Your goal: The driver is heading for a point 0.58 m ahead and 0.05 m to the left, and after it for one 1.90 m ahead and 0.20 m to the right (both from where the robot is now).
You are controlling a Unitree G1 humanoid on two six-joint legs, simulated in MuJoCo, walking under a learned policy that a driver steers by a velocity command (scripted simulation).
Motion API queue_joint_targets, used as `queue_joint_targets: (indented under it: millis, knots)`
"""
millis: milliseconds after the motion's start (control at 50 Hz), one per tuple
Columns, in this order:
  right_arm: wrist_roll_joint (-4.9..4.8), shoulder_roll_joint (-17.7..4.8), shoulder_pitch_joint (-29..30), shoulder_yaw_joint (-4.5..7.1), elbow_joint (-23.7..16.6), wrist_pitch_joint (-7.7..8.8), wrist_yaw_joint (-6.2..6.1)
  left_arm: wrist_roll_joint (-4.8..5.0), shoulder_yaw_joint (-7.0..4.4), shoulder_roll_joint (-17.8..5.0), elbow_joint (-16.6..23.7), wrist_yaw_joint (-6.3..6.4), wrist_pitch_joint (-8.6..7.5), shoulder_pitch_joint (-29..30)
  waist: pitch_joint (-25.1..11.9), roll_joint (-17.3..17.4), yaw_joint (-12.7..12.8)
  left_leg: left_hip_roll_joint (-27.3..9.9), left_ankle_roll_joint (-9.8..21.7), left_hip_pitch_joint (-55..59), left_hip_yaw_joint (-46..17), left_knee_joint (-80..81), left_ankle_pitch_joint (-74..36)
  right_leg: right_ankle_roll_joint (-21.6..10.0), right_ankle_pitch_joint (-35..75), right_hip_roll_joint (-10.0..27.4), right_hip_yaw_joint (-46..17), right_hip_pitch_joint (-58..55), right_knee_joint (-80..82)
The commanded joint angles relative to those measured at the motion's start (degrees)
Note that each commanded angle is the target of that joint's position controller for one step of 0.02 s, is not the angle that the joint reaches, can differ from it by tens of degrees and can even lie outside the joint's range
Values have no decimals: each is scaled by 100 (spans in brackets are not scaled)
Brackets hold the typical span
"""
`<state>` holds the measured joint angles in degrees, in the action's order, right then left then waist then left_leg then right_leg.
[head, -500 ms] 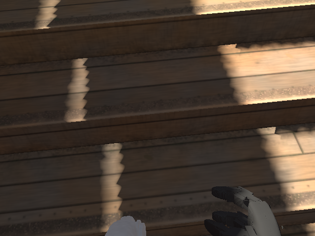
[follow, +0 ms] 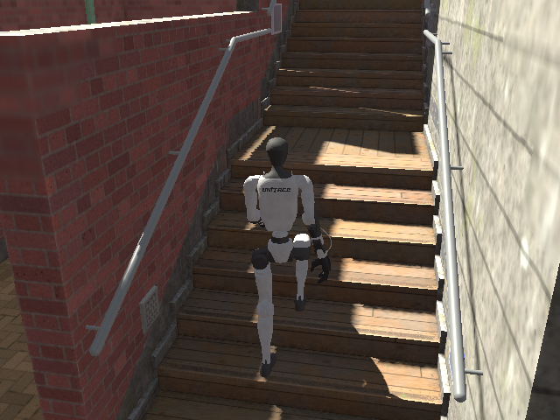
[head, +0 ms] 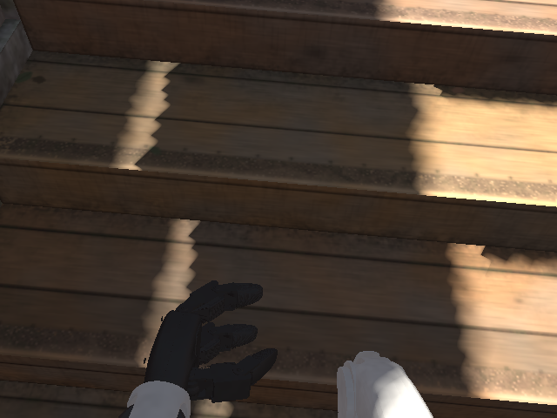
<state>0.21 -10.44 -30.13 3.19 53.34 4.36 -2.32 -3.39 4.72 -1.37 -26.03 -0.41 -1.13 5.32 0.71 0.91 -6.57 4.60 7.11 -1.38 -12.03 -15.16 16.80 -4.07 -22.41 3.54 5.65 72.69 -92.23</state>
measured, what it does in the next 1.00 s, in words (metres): climbs: right foot 0.15 m higher, then left foot 0.15 m higher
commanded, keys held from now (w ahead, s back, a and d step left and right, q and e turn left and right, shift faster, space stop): w+q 0.38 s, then w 0.06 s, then no key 0.10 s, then e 0.46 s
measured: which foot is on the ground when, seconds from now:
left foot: down 0.00-0.08, up 0.10-0.58, down 0.60-1.00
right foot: up 0.00-0.04, down 0.06-0.62, up 0.64-1.00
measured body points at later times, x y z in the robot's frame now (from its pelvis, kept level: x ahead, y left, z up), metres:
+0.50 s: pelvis +0.31 +0.01 +0.14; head +0.36 +0.01 +0.59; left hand +0.18 +0.22 +0.01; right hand +0.64 -0.08 +0.09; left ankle +0.37 +0.16 -0.33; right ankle +0.20 -0.13 -0.59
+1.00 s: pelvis +0.50 +0.10 +0.30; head +0.51 +0.12 +0.75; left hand +0.66 +0.36 +0.21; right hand +0.60 -0.14 +0.18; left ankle +0.54 +0.20 -0.44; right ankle +0.58 -0.02 -0.33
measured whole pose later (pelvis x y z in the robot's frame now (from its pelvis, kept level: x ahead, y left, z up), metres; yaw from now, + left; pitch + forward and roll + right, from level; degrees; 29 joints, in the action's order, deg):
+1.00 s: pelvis +0.50 +0.10 +0.30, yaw +7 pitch +1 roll +0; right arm 1.8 -11.0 -18.0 1.8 46.0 5.9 -3.3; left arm -2.2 -3.7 -11.7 -38.4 1.0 0.4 -5.8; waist 0.7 -1.7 -1.8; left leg -3.2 4.1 -16.1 14.2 -24.2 8.7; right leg -0.9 -7.8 2.4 -0.7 42.3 -71.8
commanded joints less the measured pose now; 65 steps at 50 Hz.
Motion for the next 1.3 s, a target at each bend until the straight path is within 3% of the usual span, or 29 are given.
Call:
queue_joint_targets:
  millis: [20, 60, 80, 100, 120, 160, 200, 280, 380, 440, 500, 540, 560, 600, 620, 640, 660, 700, 740, 820, 900, 980, 1040, 1120, 1180, 1200, 1220, 1240, 1300]
  knots:
    - [-40, -1111, 771, 287, -869, 101, -30, 223, -358, -695, 155, 42, -29, -812, -1472, 510, 1122, -991, 379, -1134, -196, -344, -8224, -279, -160, -626, 319, -4690, 1959]
    - [-190, -1603, 1554, 547, -1120, 439, 233, 263, -857, -1665, -254, 182, -71, -2529, -2515, 596, 2274, -927, 75, -996, -397, -2872, -9119, -426, 96, -470, -423, -6602, 3658]
    - [-100, -912, 1633, 420, -1221, 630, 381, 99, -980, -1993, -467, 215, -156, -2873, -2505, -725, 2231, -82, -88, -1990, -269, -5122, -4165, -772, -561, 592, -2252, -7337, 4831]
    - [-48, -405, 793, 355, -1522, 568, 487, 160, -1064, -2295, -578, 273, -72, -2182, -2718, -2548, 1256, 638, -415, -3409, -153, -7462, -417, -1496, -111, 1931, -5871, -7203, 7079]
    - [242, -373, 781, 326, -1656, 440, 478, 233, -1028, -1717, -404, 272, -4, -1442, -2147, -1221, 844, 212, -368, -3942, -40, -8528, -667, -1460, -1735, 1959, -6117, -6560, 7291]
    - [488, 40, 1318, 139, -1865, 200, 403, 261, -776, -793, -989, 256, -251, -1129, -439, 58, 461, -209, -192, -4674, 543, -9068, -1162, -1135, -2350, 1674, -4272, -4986, 6833]
    - [345, 266, 1462, -20, -1975, -100, 258, 50, -731, -637, -1672, 229, -543, -1547, 10, 30, 276, -266, 7, -5061, 413, -9902, -861, -703, -1144, 1428, -2878, -4435, 6883]
    - [115, 164, 2161, -128, -2369, -375, 196, 136, -807, -984, -2350, -18, -746, -2206, 305, -173, 170, -493, -29, -6009, 175, -9065, -488, -262, 641, 1248, -1065, -5029, 7534]
    - [326, -61, 2865, 43, -2328, -360, 159, 25, -947, -1645, -2443, 92, -840, -2568, -52, -319, 576, -294, -39, -6583, 841, -8965, -427, -408, 2887, 1330, -18, -6747, 7780]
    - [208, 377, 4030, -110, -2799, -349, 37, -108, -947, -1623, -2816, 96, -775, -3680, 262, -370, 1074, -284, 141, -8735, 681, -10126, 1242, -474, 2322, 1654, -284, -8569, 8057]
    - [275, 406, 5146, -291, -3345, -292, -29, 35, -818, -1362, -3052, 183, -679, -3920, 762, -462, 1155, -505, 24, -8852, 1385, -8783, 2191, -281, 2661, 1361, 247, -8606, 8628]
    - [207, 474, 4877, -471, -3441, -294, 191, 195, -754, -1363, -3020, 300, -493, -3474, 418, -562, 881, -701, -107, -6473, 2352, -6326, 1618, -427, 4051, 823, 843, -7517, 9069]
    - [-83, 560, 4252, -510, -3216, -270, 291, 509, -802, -1632, -2934, 285, -511, -3399, -284, -349, 752, -538, 15, -3470, 2590, -4665, 286, -588, 6400, 849, 662, -6482, 8912]
    - [-109, -8, 1336, -78, -2366, -414, 243, 592, -1071, -2893, -2800, 17, -780, -3482, -2285, -1409, -324, 283, 71, -307, 2470, -4009, -731, -356, 10110, 1203, 328, -6967, 6576]
    - [120, -462, 527, 89, -2082, -310, 238, 829, -1136, -2867, -2570, -128, -920, -3072, -2611, -1527, -918, -369, 441, 627, 701, -3011, -1702, 54, 7855, 686, 56, -5977, 4810]
    - [446, -1311, 48, 320, -1864, -150, 172, 1197, -879, -1889, -2173, -246, -898, -3373, -4020, 1235, -777, -3106, 1563, 2270, -2775, -1939, -6067, 573, 79, -764, -333, -4394, 871]
    - [335, -1163, 578, 300, -1990, -177, 91, 793, -1035, -2052, -2376, -234, -814, -3329, -4316, 463, -522, -2709, 1450, 1250, -2751, -1921, -7098, 459, 200, -972, -1751, -4859, -928]
    - [100, -763, 1783, 191, -1614, 30, 146, 472, -966, -1276, -2049, -2, -601, -3233, -2488, -236, 498, -2493, 1215, -418, -1588, -2036, -3946, 446, 765, -216, -1213, -3993, -920]
    - [88, 6, 2031, -32, -1284, 137, -6, 71, -921, -1127, -1836, 236, -298, -2793, -839, -144, 725, -1977, 851, -1869, -837, -1472, -1794, 256, 634, -128, -1200, -3556, -820]
    - [156, 222, 1960, -132, -922, 260, -111, 236, -797, -864, -1283, 312, 21, -2415, -462, -150, 1219, -2030, 753, -2230, 287, -509, -2088, 178, 1066, -42, -1644, -3208, 11]
    - [163, -403, 1656, -108, -1115, 279, -137, 213, -921, -1230, -1214, 236, 150, -2054, -624, -35, 951, -2231, 930, -1588, 1390, -178, -4320, 365, 1451, -136, -1037, -3442, 1144]
    - [163, -584, 1861, -43, -1257, 245, -61, 103, -885, -1183, -1195, 95, 157, -1867, -510, 505, 991, -1774, 509, -1918, 2350, 14, -1842, 300, 1658, -20, -450, -4248, 2493]
    - [118, -845, 1311, 95, -1278, 199, -147, -38, -897, -1272, -717, 94, 272, -1080, -120, 820, 528, -2490, 670, -1231, 1731, 111, -768, 214, 742, 245, -329, -3586, 2485]
    - [144, -850, 1432, 121, -1533, -166, -149, 226, -884, -1217, -699, -37, 287, -1363, -259, 918, 345, -2394, 369, -1054, 2043, -375, -194, 224, -126, -52, 102, -4648, 4551]
    - [54, -1077, 885, 226, -1238, -489, -136, 150, -915, -1271, -854, -34, 98, -1995, -204, 174, 520, -2165, -140, -1105, 2444, -1612, -715, 150, 396, -498, 74, -5753, 6882]
    - [48, -904, 755, 220, -1253, -522, -116, 86, -972, -1495, -834, -7, -9, -2202, -163, -606, 606, -1879, -472, -1836, 2571, -2825, -170, 140, 1112, -87, -808, -6321, 7073]
    - [-33, -477, 1187, 71, -1849, -458, -20, 83, -1155, -2260, -646, 83, -81, -2237, 19, -2131, 628, -1061, -1111, -3587, 2710, -3905, 1414, -494, 3735, 1406, -3175, -6647, 7055]
    - [-56, -485, 1778, 73, -1966, -438, -28, 177, -1254, -2253, -620, 204, -73, -2657, -253, -1513, 1161, -994, -1214, -3543, 1656, -4713, 1642, -1224, 4440, 1733, -3244, -6395, 7107]
    - [11, -430, 2051, 114, -2009, -476, -30, 137, -1129, -2023, -397, 255, 63, -1822, -240, -820, 676, -877, -1076, -3443, 1198, -5293, 930, -1036, 2975, 1149, -2463, -5809, 7069]
Keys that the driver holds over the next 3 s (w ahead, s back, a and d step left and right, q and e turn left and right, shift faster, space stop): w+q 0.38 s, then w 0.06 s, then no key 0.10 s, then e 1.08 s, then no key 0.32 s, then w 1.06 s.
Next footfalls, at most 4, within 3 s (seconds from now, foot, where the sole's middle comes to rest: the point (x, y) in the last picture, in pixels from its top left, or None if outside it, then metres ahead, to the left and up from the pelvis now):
0.06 right None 0.24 -0.13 -0.63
0.60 left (142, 311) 0.57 0.21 -0.48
1.20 right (272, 296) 0.58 -0.04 -0.48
1.54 left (164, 293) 0.61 0.17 -0.48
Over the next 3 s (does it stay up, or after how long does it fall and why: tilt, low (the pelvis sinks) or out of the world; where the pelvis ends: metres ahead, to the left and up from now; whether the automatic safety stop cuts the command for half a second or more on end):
stays up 0.89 -0.02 0.42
